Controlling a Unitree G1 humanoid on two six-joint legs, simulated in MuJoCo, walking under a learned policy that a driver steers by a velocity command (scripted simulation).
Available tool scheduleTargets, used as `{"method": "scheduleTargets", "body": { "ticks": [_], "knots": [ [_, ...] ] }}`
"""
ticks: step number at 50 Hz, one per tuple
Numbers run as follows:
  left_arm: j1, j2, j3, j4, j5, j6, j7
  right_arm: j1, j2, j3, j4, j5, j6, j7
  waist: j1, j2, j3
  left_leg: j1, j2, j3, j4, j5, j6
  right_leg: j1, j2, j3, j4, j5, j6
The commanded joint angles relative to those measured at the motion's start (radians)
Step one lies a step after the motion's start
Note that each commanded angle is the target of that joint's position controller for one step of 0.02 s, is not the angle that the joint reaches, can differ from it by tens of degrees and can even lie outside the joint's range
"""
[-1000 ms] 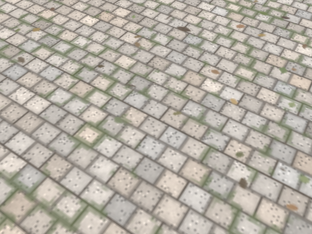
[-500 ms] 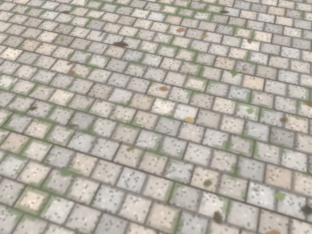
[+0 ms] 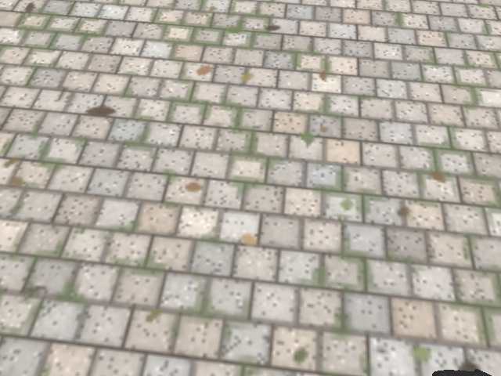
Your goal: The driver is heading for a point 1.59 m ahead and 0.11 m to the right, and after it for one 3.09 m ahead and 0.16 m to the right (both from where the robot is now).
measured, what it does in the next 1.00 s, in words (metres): steps on the spot, turning right: right foot, then left foot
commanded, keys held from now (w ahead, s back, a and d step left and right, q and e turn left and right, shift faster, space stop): e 0.28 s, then no key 0.72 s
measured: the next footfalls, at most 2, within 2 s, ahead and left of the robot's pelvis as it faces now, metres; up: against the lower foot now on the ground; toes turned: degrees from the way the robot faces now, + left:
right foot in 0.40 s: +0.03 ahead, -0.12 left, +0.00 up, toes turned -13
left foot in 0.76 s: +0.05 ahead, +0.09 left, +0.00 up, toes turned -15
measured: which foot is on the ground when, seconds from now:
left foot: down 0.00-0.38, up 0.40-0.74, down 0.76-1.00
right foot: up 0.00-0.38, down 0.40-1.00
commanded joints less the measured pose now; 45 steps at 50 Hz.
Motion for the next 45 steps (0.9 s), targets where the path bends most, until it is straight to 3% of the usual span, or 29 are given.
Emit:
{"method": "scheduleTargets", "body": {
  "ticks": [1, 2, 4, 6, 12, 15, 17, 18, 19, 20, 21, 22, 23, 24, 25, 27, 30, 34, 36, 37, 38, 39, 40, 41, 43, 45],
  "knots": [
    [0.088, 0.127, 0.027, -0.046, 0.029, 0.024, -0.003, 0.13, -0.09, -0.026, -0.059, 0.015, 0.021, -0.008, -0.06, 0.052, -0.267, 0.417, 0.4, -0.372, -0.17, 0.604, 0.196, -0.251, -0.081, -0.053, 0.36, -0.011, 0.049],
    [0.054, 0.105, 0.026, -0.057, 0.026, 0.037, -0.014, 0.094, -0.077, -0.018, -0.062, 0.005, 0.029, -0.012, -0.046, 0.064, -0.202, 0.34, 0.337, -0.279, -0.213, 0.471, 0.161, -0.253, -0.108, -0.064, 0.327, 0.027, 0.068],
    [0.045, 0.082, 0.019, -0.064, 0.025, 0.065, -0.036, 0.083, -0.108, -0.026, -0.055, -0.006, 0.036, -0.019, -0.042, 0.149, -0.151, 0.234, 0.268, -0.156, -0.262, 0.367, 0.15, -0.214, -0.12, -0.098, 0.301, 0.086, 0.093],
    [0.03, 0.077, 0.016, -0.081, 0.016, 0.073, -0.043, 0.103, -0.12, -0.032, -0.05, -0.012, 0.032, -0.015, -0.042, 0.144, -0.172, 0.227, 0.272, -0.115, -0.273, 0.345, 0.164, -0.205, -0.118, -0.111, 0.263, 0.101, 0.098],
    [-0.095, 0.06, -0.006, -0.15, 0.023, 0.093, -0.066, 0.101, -0.152, -0.05, -0.055, -0.015, 0.051, -0.009, -0.066, 0.172, -0.153, 0.191, 0.303, -0.05, -0.331, -0.049, 0.162, -0.172, -0.181, -0.16, 0.0, 0.139, 0.081],
    [-0.125, 0.064, -0.014, -0.175, 0.017, 0.087, -0.074, 0.122, -0.183, -0.064, -0.05, -0.019, 0.063, 0.0, -0.087, 0.177, -0.158, 0.174, 0.321, -0.029, -0.311, -0.1, 0.147, -0.079, -0.173, -0.199, -0.144, 0.11, 0.055],
    [-0.096, 0.059, -0.018, -0.173, 0.017, 0.077, -0.073, 0.134, -0.198, -0.069, -0.043, -0.012, 0.074, 0.006, -0.074, 0.16, -0.159, 0.161, 0.324, -0.021, -0.27, -0.099, 0.126, -0.001, -0.158, -0.217, -0.284, 0.14, 0.026],
    [-0.052, 0.055, -0.019, -0.159, 0.019, 0.068, -0.071, 0.134, -0.199, -0.07, -0.039, -0.004, 0.081, 0.009, -0.05, 0.137, -0.153, 0.117, 0.313, 0.004, -0.222, -0.074, 0.091, 0.082, -0.144, -0.224, -0.413, 0.204, 0.005],
    [-0.033, 0.071, -0.018, -0.15, 0.025, 0.058, -0.064, 0.172, -0.182, -0.07, -0.024, -0.005, 0.087, 0.016, -0.045, 0.065, -0.128, 0.061, 0.284, 0.045, -0.142, -0.103, 0.027, 0.136, -0.16, -0.153, -0.559, 0.261, -0.011],
    [-0.045, 0.138, -0.01, -0.167, 0.035, 0.048, -0.051, 0.225, -0.095, -0.051, -0.035, -0.01, 0.092, 0.032, -0.071, -0.206, -0.121, -0.066, 0.172, 0.158, 0.119, -0.341, -0.061, 0.176, -0.409, 0.188, -0.753, 0.206, -0.052],
    [-0.083, 0.258, 0.019, -0.195, 0.039, 0.049, -0.041, 0.168, -0.085, -0.045, -0.082, -0.004, 0.102, 0.016, -0.053, -0.282, -0.044, -0.138, 0.036, 0.091, 0.23, -0.487, -0.086, -0.013, -0.581, 0.364, -0.775, 0.389, -0.184],
    [-0.09, 0.189, 0.007, -0.18, 0.045, 0.045, -0.032, 0.107, -0.121, -0.052, -0.077, 0.001, 0.114, 0.011, -0.043, -0.161, -0.034, -0.068, 0.075, -0.008, 0.336, -0.414, -0.08, -0.061, -0.517, 0.255, -0.75, 0.423, -0.191],
    [-0.156, 0.135, -0.014, -0.178, 0.039, 0.039, -0.028, 0.132, -0.112, -0.053, -0.062, 0.014, 0.118, 0.018, -0.092, -0.15, -0.032, -0.039, 0.068, -0.024, 0.36, -0.336, -0.072, -0.078, -0.443, 0.158, -0.742, 0.444, -0.162],
    [-0.208, 0.108, -0.023, -0.184, 0.036, 0.035, -0.027, 0.176, -0.12, -0.058, -0.032, 0.015, 0.113, 0.022, -0.122, -0.141, -0.044, -0.022, 0.062, -0.02, 0.363, -0.275, -0.067, -0.048, -0.381, 0.085, -0.733, 0.481, -0.128],
    [-0.219, 0.096, -0.028, -0.186, 0.027, 0.026, -0.019, 0.211, -0.133, -0.064, -0.008, 0.002, 0.11, 0.022, -0.125, -0.159, -0.068, -0.02, 0.054, -0.004, 0.388, -0.243, -0.066, 0.002, -0.353, 0.041, -0.71, 0.585, -0.121],
    [-0.194, 0.054, -0.044, -0.176, 0.017, 0.015, -0.015, 0.233, -0.123, -0.063, 0.014, -0.004, 0.109, 0.024, -0.117, -0.109, -0.124, 0.011, 0.049, -0.009, 0.391, -0.249, -0.074, 0.078, -0.35, 0.008, -0.671, 0.747, -0.128],
    [-0.148, 0.056, -0.048, -0.144, 0.017, 0.009, -0.012, 0.198, -0.08, -0.046, 0.011, 0.004, 0.115, 0.022, -0.086, -0.108, -0.123, 0.04, 0.054, -0.016, 0.246, -0.272, -0.079, 0.144, -0.364, 0.018, -0.651, 0.737, -0.135],
    [-0.134, 0.069, -0.047, -0.11, 0.025, 0.012, -0.008, 0.196, -0.076, -0.038, 0.021, 0.012, 0.114, 0.004, -0.064, -0.127, -0.113, 0.147, 0.028, -0.003, 0.045, -0.314, -0.061, 0.129, -0.377, 0.063, -0.62, 0.718, -0.145],
    [-0.16, 0.069, -0.048, -0.096, 0.017, 0.012, -0.003, 0.244, -0.061, -0.031, 0.047, 0.015, 0.102, -0.006, -0.099, -0.095, -0.122, 0.254, 0.023, 0.003, -0.147, -0.176, -0.049, 0.101, -0.357, 0.062, -0.586, 0.715, -0.116],
    [-0.169, 0.06, -0.051, -0.091, 0.01, 0.009, -0.001, 0.269, -0.061, -0.027, 0.062, 0.008, 0.09, -0.01, -0.116, -0.065, -0.134, 0.356, 0.055, -0.03, -0.252, -0.017, -0.043, 0.05, -0.345, 0.062, -0.579, 0.666, -0.078],
    [-0.156, 0.03, -0.061, -0.089, 0.009, 0.002, -0.002, 0.279, -0.095, -0.028, 0.069, -0.006, 0.075, -0.014, -0.101, -0.011, -0.155, 0.437, 0.137, -0.118, -0.268, 0.084, -0.031, -0.004, -0.308, 0.048, -0.563, 0.583, -0.036],
    [-0.104, 0.022, -0.058, -0.078, 0.008, 0.0, -0.008, 0.228, -0.154, -0.036, 0.062, -0.002, 0.066, -0.009, -0.033, 0.076, -0.122, 0.39, 0.194, -0.166, -0.22, 0.195, -0.004, -0.01, -0.226, -0.011, -0.596, 0.466, -0.017],
    [-0.122, 0.025, -0.059, -0.047, 0.014, 0.006, -0.008, 0.188, -0.123, -0.032, 0.068, 0.011, 0.062, 0.004, -0.056, 0.108, -0.091, 0.284, 0.184, -0.158, -0.223, 0.124, 0.008, 0.064, -0.203, -0.032, -0.63, 0.422, -0.005],
    [-0.141, 0.045, -0.054, -0.031, 0.017, 0.01, -0.008, 0.188, -0.089, -0.023, 0.073, 0.009, 0.056, 0.011, -0.074, 0.105, -0.07, 0.25, 0.159, -0.14, -0.245, 0.053, -0.006, 0.099, -0.211, -0.027, -0.62, 0.437, -0.005],
    [-0.15, 0.059, -0.046, -0.008, 0.013, 0.01, -0.01, 0.207, -0.086, -0.019, 0.098, 0.007, 0.052, 0.006, -0.085, 0.107, -0.071, 0.251, 0.131, -0.118, -0.262, 0.01, -0.02, 0.121, -0.227, -0.021, -0.604, 0.491, -0.013],
    [-0.14, 0.042, -0.049, 0.021, 0.012, 0.006, -0.01, 0.218, -0.084, -0.018, 0.12, 0.01, 0.049, 0.0, -0.085, 0.074, -0.07, 0.276, 0.127, -0.114, -0.263, -0.006, -0.018, 0.102, -0.233, -0.017, -0.619, 0.489, -0.009]
  ]
}}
